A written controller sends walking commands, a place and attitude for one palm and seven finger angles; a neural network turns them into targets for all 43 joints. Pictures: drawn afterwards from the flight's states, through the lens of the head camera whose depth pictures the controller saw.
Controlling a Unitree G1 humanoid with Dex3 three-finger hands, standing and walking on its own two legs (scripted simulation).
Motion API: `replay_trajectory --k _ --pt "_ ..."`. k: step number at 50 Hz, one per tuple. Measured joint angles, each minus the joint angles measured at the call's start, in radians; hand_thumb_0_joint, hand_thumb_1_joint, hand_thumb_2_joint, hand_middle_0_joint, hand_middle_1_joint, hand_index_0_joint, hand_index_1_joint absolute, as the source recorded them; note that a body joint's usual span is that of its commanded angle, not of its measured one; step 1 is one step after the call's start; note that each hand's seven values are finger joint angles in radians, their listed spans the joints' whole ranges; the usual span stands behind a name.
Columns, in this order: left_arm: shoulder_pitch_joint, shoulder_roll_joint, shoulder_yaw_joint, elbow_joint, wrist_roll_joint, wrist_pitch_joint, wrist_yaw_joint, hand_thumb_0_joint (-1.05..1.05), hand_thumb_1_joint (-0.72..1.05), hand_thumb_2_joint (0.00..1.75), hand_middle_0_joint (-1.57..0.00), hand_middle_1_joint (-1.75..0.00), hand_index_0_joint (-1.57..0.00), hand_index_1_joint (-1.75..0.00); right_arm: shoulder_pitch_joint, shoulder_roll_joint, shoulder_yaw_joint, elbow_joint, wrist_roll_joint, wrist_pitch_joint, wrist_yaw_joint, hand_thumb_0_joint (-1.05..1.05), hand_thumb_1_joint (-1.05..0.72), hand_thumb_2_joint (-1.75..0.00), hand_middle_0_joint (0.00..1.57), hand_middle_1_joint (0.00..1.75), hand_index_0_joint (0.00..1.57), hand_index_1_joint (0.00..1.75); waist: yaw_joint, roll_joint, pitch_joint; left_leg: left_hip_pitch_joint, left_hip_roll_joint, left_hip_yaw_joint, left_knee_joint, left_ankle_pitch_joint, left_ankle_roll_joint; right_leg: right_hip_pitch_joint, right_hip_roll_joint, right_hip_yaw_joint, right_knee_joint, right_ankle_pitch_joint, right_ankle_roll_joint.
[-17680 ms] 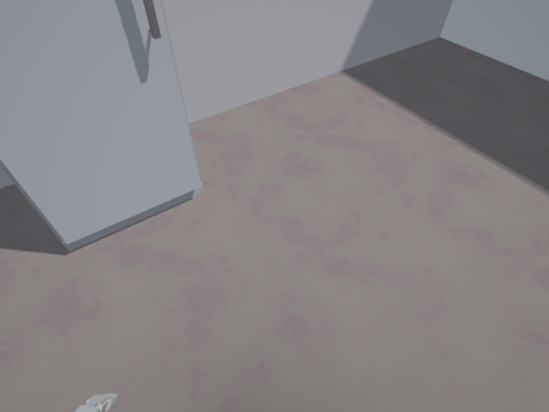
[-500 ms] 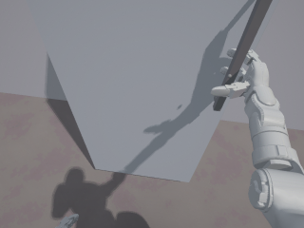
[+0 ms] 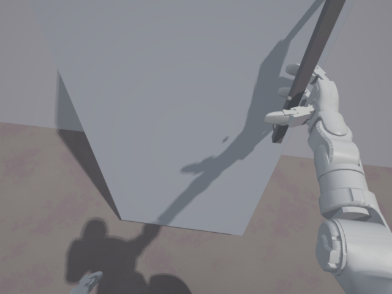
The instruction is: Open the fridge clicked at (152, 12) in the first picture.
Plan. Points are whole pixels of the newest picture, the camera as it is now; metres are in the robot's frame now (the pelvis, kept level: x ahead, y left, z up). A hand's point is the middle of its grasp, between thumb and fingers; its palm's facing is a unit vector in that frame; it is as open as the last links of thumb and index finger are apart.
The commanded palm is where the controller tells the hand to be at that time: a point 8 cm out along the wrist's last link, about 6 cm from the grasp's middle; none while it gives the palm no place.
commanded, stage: slide the fingers in behind the handle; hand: right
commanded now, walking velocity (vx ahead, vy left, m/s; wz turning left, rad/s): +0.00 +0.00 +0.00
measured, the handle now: (297, 79) +0.51 -0.16 +0.21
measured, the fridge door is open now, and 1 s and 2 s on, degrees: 0 0 1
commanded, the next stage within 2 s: grip the handle and tug to test in 0.26 s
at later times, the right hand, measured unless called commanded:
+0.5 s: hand (289, 97) +0.46 -0.13 +0.20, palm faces +0.04 +1.00 +0.01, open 13.6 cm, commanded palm +0.43 -0.19 +0.20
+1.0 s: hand (290, 97) +0.46 -0.14 +0.20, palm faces +0.05 +1.00 +0.01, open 6.4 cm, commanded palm +0.42 -0.18 +0.20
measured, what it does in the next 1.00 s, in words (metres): stands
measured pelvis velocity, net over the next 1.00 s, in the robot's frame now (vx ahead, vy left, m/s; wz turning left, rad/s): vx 0.00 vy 0.00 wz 0.01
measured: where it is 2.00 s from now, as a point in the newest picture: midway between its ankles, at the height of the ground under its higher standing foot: outside the picture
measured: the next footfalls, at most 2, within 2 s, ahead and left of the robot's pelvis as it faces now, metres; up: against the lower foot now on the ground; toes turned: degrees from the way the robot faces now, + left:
none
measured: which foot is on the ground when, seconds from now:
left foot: down 0.00-1.00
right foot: down 0.00-1.00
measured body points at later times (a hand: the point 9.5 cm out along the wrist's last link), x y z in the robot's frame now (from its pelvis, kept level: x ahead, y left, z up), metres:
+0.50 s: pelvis +0.00 +0.00 +0.00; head +0.01 +0.01 +0.45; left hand +0.09 +0.25 -0.12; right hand +0.45 -0.19 +0.20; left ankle -0.02 +0.11 -0.74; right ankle +0.01 -0.12 -0.74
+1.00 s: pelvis +0.00 +0.00 +0.00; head +0.01 +0.01 +0.45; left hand +0.11 +0.25 -0.11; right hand +0.45 -0.19 +0.20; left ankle -0.02 +0.11 -0.74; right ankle +0.01 -0.12 -0.74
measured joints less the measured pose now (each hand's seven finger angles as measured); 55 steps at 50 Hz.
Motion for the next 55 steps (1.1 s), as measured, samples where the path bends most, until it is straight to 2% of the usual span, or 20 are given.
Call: replay_trajectory --k 12,19,25,33,52,55 --pt "0.008 -0.005 -0.001 0.002 0.0 0.0 -0.006 0.01 0.9 0.9 -0.2 -0.3 -0.21 -0.3 0.015 0.01 0.003 -0.009 0.001 -0.015 -0.004 -0.02 0.5 -0.3 0.29 1.19 0.29 1.2 -0.004 -0.002 -0.006 0.004 0.003 -0.004 0.0 -0.001 -0.003 0.005 0.003 -0.004 0.0 -0.003 -0.003" --pt "0.01 -0.006 -0.005 0.008 0.002 0.003 -0.002 0.01 0.9 0.9 -0.2 -0.3 -0.21 -0.3 -0.01 0.002 -0.003 0.027 0.0 -0.007 0.002 -0.02 0.5 -0.3 0.29 1.2 0.29 1.2 0.002 0.002 -0.003 -0.001 0.003 -0.002 0.001 -0.001 -0.004 -0.002 0.003 -0.002 0.004 -0.003 -0.004" --pt "0.02 -0.003 0.0 0.006 0.005 -0.004 -0.003 0.01 0.9 0.9 -0.2 -0.3 -0.21 -0.3 -0.009 -0.005 -0.015 0.027 -0.005 -0.029 0.002 -0.02 0.43 -0.33 0.31 1.2 0.3 1.21 0.008 0.002 -0.002 -0.008 0.002 -0.008 0.0 0.002 -0.005 -0.007 0.002 -0.007 0.003 -0.003 -0.004" --pt "0.031 0.001 0.005 0.007 0.002 0.001 -0.008 0.01 0.9 0.9 -0.2 -0.3 -0.21 -0.3 0.017 0.001 -0.017 -0.01 -0.003 -0.02 0.002 -0.01 0.17 -0.44 0.33 1.24 0.33 1.25 0.006 0.0 -0.007 -0.003 0.001 -0.013 -0.004 0.002 -0.005 0.001 0.001 -0.012 0.0 -0.005 -0.005" --pt "0.002 -0.003 0.002 -0.007 0.002 0.008 -0.004 0.01 0.9 0.9 -0.2 -0.3 -0.21 -0.3 0.023 0.003 -0.007 -0.041 0.0 0.015 -0.009 0.0 -0.68 -0.8 0.38 1.33 0.37 1.35 -0.001 -0.001 -0.006 0.009 0.0 -0.008 -0.013 0.002 -0.004 0.008 0.001 -0.006 -0.007 -0.005 -0.003" --pt "0.004 -0.002 0.004 -0.006 0.001 0.009 -0.006 0.01 0.9 0.9 -0.2 -0.3 -0.21 -0.3 0.029 0.009 0.005 -0.052 -0.001 0.015 -0.014 0.0 -0.72 -0.82 0.37 1.35 0.37 1.36 -0.004 -0.003 -0.007 0.01 0.001 -0.007 -0.013 0.0 -0.004 0.009 0.002 -0.005 -0.007 -0.006 -0.003"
